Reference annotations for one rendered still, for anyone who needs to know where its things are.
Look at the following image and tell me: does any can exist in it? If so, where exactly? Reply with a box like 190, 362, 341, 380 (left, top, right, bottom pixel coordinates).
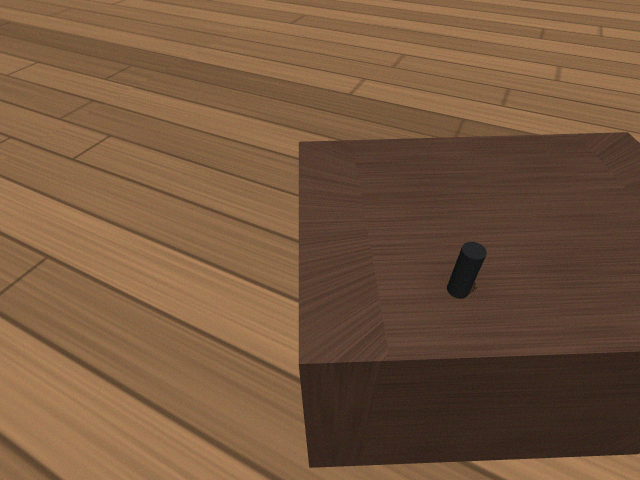
447, 242, 487, 299

